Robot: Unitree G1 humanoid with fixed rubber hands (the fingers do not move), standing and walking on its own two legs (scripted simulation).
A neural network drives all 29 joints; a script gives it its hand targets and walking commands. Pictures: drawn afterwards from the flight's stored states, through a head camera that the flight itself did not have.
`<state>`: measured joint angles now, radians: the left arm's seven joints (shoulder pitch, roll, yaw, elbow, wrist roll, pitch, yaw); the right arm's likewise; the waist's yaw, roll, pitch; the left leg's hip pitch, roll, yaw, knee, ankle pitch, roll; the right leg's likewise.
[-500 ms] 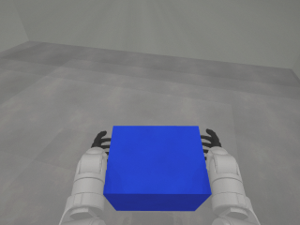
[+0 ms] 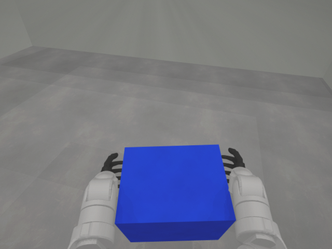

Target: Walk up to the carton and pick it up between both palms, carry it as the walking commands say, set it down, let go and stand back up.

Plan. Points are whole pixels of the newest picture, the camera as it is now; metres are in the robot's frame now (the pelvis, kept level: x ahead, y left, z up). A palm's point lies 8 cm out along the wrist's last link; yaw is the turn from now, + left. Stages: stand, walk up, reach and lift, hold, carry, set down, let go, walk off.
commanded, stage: hold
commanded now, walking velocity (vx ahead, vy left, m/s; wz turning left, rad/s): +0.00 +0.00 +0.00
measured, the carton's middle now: (173, 195) +0.30 +0.01 -0.05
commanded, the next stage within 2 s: carry in 0.44 s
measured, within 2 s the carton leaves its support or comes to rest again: neither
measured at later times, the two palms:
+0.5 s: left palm (106, 177) +0.29 +0.18 +0.05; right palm (238, 174) +0.30 -0.16 +0.06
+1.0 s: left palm (86, 174) +0.28 +0.22 +0.08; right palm (215, 150) +0.36 -0.11 +0.08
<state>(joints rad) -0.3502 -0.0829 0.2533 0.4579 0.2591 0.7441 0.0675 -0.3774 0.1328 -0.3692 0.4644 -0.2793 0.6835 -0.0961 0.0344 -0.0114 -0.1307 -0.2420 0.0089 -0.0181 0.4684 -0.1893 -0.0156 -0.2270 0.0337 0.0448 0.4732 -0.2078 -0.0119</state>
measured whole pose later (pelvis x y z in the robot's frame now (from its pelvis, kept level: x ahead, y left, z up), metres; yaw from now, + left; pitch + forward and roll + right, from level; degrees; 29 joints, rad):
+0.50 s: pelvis +0.00 +0.00 +0.00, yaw +0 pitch -3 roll +0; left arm -0.37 -0.07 0.23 0.45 0.24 0.75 0.08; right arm -0.38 0.13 -0.37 0.45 -0.25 0.69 -0.11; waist 0.03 -0.01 -0.13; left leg -0.24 0.00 -0.02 0.48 -0.19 -0.02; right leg -0.23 0.03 0.04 0.50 -0.22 -0.01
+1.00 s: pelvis +0.04 -0.03 -0.01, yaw +15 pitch +3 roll -3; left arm -0.38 -0.02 0.14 0.03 0.08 1.19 0.15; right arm -0.35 0.16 -0.32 -0.06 -0.09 1.16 -0.25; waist 0.03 0.02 -0.13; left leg -0.35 0.00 -0.15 0.63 -0.32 -0.01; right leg -0.48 0.02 -0.03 0.87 -0.42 -0.02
